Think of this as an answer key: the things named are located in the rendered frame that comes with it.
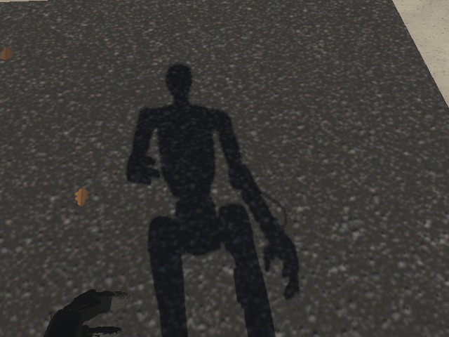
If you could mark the robot left hand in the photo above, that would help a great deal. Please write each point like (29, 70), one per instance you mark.
(68, 322)

